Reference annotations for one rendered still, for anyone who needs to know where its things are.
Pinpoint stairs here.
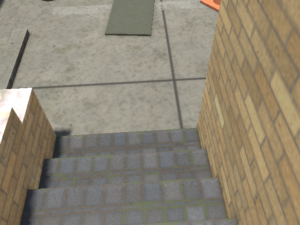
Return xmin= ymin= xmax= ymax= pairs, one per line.
xmin=20 ymin=127 xmax=238 ymax=225

